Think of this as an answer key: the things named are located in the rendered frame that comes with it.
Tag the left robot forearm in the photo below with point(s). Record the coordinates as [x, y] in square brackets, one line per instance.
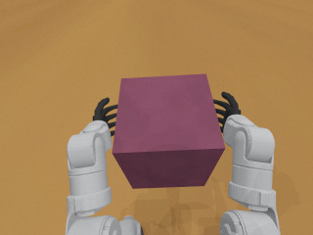
[86, 165]

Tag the right robot upper arm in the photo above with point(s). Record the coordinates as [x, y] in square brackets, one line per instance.
[236, 222]

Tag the left robot upper arm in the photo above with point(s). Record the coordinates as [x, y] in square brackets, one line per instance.
[96, 225]

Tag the robot left hand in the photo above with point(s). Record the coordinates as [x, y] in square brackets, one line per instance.
[100, 113]

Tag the left robot thigh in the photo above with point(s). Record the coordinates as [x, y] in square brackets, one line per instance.
[130, 227]

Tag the right robot forearm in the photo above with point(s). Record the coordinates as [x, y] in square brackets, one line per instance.
[253, 162]

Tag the robot left shin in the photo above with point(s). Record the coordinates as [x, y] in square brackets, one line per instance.
[128, 217]

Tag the robot right hand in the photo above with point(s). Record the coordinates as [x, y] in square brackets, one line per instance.
[232, 109]

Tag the carton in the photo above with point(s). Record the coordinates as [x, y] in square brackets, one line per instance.
[167, 133]

